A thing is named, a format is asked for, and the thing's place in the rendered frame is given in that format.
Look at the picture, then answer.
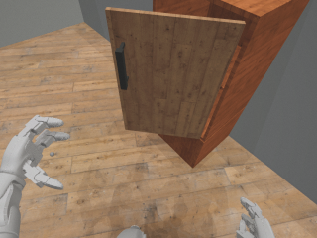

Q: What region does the left robot thigh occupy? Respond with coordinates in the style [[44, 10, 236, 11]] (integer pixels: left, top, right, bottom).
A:
[[117, 228, 147, 238]]

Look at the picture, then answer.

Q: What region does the handle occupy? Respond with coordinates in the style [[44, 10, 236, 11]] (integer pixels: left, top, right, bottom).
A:
[[115, 42, 129, 90]]

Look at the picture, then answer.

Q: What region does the robot left hand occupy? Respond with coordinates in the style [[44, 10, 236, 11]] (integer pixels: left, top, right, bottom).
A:
[[0, 115, 70, 190]]

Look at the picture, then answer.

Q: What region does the cupboard door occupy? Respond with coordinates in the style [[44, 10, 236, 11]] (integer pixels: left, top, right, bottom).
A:
[[105, 7, 246, 139]]

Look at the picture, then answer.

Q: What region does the robot left shin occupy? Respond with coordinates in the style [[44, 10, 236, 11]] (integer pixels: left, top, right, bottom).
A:
[[130, 225, 140, 230]]

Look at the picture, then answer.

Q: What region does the robot left forearm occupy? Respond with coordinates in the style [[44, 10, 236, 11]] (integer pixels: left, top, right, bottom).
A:
[[0, 172, 26, 238]]

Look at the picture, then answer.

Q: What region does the robot right hand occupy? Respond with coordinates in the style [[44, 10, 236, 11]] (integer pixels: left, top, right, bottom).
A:
[[236, 197, 275, 238]]

